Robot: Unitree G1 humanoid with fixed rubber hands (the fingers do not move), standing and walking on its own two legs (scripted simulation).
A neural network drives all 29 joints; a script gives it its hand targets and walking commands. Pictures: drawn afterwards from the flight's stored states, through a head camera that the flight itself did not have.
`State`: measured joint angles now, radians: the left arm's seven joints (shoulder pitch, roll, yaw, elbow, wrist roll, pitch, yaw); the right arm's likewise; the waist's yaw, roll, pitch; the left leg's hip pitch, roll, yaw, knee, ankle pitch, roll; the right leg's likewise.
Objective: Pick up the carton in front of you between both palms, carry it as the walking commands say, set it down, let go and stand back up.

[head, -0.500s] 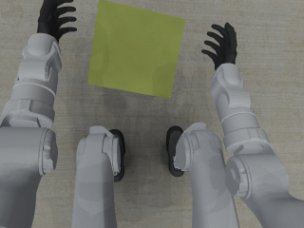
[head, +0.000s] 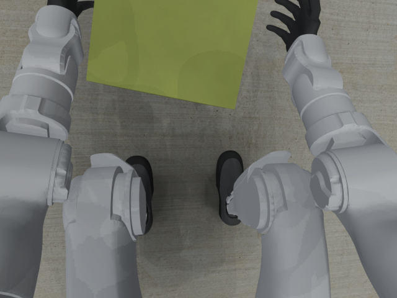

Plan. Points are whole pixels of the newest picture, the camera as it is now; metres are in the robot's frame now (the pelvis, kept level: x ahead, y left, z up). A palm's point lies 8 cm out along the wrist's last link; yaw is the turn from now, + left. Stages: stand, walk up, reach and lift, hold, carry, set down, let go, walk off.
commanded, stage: reach and lift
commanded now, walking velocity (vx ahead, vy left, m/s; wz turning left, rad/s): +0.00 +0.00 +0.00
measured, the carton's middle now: (171, 41) +0.51 +0.06 -0.25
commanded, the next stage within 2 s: none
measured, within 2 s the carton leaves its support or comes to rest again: leaves its support in 0.62 s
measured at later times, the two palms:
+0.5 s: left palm out of the picture +0.53 +0.20 -0.17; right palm (276, 29) +0.52 -0.10 -0.16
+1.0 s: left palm out of the picture +0.49 +0.21 -0.02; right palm (324, 16) +0.50 -0.09 -0.02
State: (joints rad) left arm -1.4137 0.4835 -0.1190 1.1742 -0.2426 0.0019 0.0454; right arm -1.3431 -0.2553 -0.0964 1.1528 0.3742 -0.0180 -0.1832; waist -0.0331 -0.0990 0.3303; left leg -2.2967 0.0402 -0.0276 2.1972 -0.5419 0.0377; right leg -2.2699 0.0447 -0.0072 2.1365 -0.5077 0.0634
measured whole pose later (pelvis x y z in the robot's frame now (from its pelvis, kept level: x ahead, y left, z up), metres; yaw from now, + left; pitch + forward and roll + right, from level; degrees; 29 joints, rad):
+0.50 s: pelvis +0.00 +0.00 +0.01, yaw +1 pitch +38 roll -5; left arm -1.53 0.40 -0.14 1.33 -0.20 0.03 0.04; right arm -1.39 -0.13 -0.29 1.19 0.17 -0.03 -0.23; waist -0.02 -0.07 0.27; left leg -2.31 0.01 -0.04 2.15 -0.51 0.02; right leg -2.27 0.03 -0.02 2.10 -0.50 0.05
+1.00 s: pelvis +0.00 -0.02 +0.05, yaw +6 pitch +39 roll -3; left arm -1.15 0.20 0.20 0.92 0.07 0.29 0.03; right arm -1.01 0.06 -0.51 0.71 -0.07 0.24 -0.17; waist -0.01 -0.06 -0.06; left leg -2.18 -0.06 -0.06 2.00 -0.51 -0.02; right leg -2.13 0.08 0.03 2.00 -0.54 0.08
